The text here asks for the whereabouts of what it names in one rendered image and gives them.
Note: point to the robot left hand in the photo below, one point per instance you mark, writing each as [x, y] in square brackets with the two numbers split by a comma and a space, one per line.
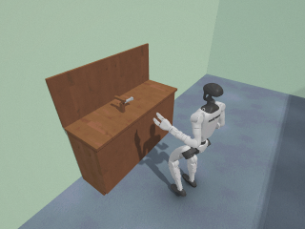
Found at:
[164, 125]

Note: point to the counter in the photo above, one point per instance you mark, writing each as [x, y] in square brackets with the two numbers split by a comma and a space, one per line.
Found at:
[108, 136]

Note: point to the robot left shin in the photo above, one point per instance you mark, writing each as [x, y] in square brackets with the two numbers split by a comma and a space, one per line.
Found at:
[175, 172]

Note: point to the right robot foot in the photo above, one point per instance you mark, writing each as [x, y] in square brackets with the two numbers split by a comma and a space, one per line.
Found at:
[187, 178]

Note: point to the robot left upper arm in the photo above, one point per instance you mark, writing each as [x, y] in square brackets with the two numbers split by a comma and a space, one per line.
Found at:
[196, 120]

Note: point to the tap lever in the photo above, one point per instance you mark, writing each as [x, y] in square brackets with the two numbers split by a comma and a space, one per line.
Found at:
[129, 99]

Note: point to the left robot forearm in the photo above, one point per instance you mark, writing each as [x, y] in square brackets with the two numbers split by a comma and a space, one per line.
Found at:
[185, 138]

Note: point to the robot right upper arm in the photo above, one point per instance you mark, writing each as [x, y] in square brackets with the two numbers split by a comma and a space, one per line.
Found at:
[221, 120]

